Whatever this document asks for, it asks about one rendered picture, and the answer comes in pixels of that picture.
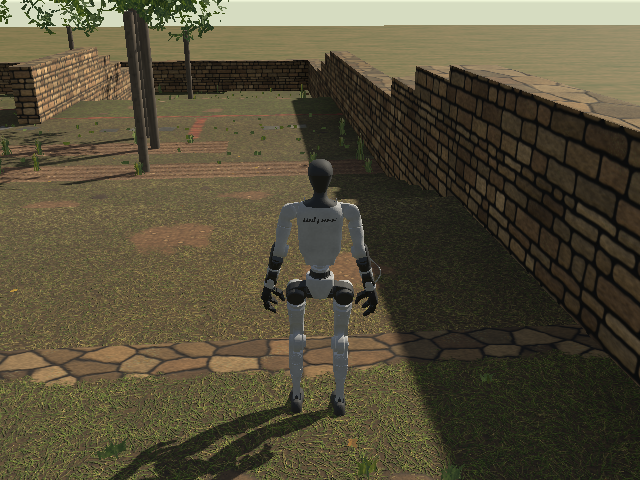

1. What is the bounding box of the left robot upper arm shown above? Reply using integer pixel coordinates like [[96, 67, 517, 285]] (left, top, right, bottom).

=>
[[273, 202, 299, 258]]

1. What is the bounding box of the robot right hand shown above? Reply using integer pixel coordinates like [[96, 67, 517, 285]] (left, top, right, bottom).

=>
[[355, 288, 378, 316]]

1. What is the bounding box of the left robot thigh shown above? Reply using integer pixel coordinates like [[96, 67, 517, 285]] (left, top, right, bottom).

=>
[[286, 279, 306, 352]]

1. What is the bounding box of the robot right forearm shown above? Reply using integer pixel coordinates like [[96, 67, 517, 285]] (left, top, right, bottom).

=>
[[356, 243, 376, 291]]

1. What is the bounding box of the robot left hand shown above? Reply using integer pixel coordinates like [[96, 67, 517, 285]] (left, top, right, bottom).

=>
[[261, 286, 285, 313]]

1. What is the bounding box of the right robot upper arm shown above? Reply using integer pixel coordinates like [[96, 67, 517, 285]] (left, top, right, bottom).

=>
[[341, 202, 367, 259]]

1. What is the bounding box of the robot left forearm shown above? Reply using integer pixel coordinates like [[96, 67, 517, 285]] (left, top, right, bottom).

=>
[[264, 242, 283, 289]]

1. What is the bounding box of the humanoid robot torso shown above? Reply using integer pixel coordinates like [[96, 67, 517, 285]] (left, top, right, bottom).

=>
[[296, 197, 344, 300]]

